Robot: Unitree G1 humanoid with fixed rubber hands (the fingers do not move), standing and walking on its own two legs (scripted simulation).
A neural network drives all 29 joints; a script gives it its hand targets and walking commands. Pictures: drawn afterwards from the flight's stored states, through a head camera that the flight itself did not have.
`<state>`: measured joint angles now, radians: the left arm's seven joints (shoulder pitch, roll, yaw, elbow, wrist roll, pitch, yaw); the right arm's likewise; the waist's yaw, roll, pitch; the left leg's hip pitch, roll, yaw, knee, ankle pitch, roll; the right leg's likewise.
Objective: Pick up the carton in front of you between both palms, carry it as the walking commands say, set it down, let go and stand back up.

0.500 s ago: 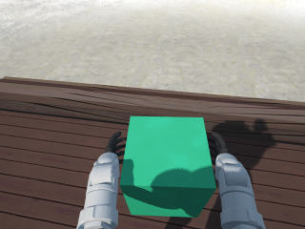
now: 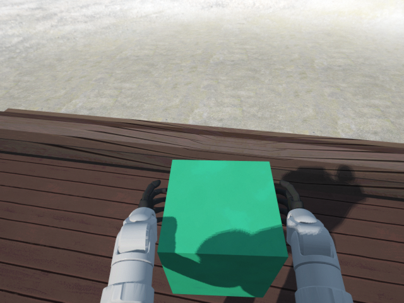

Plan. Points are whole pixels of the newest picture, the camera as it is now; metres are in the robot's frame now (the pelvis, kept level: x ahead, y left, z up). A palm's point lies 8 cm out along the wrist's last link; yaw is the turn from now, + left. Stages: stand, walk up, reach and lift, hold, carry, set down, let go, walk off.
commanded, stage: hold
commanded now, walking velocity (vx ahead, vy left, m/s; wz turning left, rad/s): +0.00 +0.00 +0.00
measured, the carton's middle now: (218, 230) +0.29 +0.00 -0.04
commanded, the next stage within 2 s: carry in 1.46 s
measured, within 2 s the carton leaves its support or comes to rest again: neither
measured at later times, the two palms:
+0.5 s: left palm (144, 213) +0.28 +0.15 +0.05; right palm (297, 215) +0.28 -0.15 +0.05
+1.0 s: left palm (145, 212) +0.28 +0.15 +0.05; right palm (297, 214) +0.28 -0.15 +0.05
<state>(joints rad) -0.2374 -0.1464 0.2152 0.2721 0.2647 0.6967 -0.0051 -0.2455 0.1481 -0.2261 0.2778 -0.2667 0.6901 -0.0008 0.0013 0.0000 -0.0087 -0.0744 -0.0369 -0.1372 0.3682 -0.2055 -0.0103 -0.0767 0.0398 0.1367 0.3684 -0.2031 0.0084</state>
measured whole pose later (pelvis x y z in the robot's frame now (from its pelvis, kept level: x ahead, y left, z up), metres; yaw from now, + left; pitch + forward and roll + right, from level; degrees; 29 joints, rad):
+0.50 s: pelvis -0.01 +0.00 +0.00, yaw +0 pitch -7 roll +0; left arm -0.29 -0.16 0.25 0.25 0.28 0.76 -0.01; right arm -0.29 0.16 -0.26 0.26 -0.28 0.75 0.01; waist 0.00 0.00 0.02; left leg -0.06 -0.04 -0.13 0.38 -0.20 -0.01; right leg -0.06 0.04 0.13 0.38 -0.19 0.01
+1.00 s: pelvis -0.01 +0.00 +0.00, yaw +0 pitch -7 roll +0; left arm -0.25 -0.15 0.22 0.22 0.27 0.77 -0.01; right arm -0.26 0.15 -0.23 0.23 -0.27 0.76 0.01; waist 0.00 0.00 0.01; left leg -0.04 -0.03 -0.13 0.35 -0.19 -0.01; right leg -0.04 0.04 0.13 0.35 -0.19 0.01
